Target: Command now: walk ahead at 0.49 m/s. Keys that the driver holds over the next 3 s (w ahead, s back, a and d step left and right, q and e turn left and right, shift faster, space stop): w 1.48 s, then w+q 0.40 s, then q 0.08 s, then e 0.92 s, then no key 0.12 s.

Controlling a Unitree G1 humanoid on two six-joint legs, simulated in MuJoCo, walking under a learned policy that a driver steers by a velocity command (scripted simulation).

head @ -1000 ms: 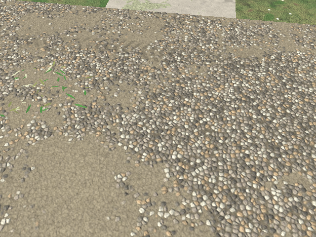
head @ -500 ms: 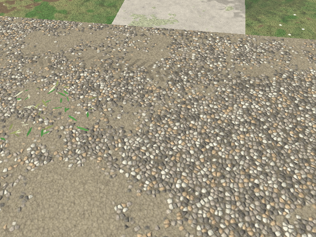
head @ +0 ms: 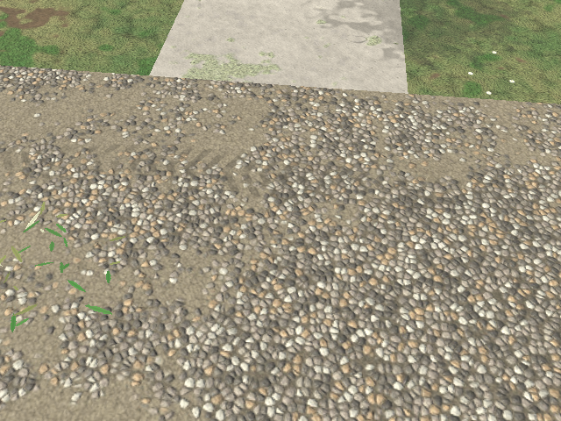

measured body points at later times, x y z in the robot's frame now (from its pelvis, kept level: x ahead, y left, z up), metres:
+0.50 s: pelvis +0.27 -0.08 +0.00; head +0.29 -0.10 +0.45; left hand +0.33 +0.18 -0.12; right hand +0.36 -0.35 -0.14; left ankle +0.27 +0.08 -0.66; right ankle +0.30 -0.16 -0.74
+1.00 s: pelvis +0.55 -0.01 -0.01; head +0.58 +0.00 +0.44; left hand +0.57 +0.25 -0.16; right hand +0.67 -0.27 -0.13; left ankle +0.61 +0.07 -0.74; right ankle +0.43 -0.16 -0.65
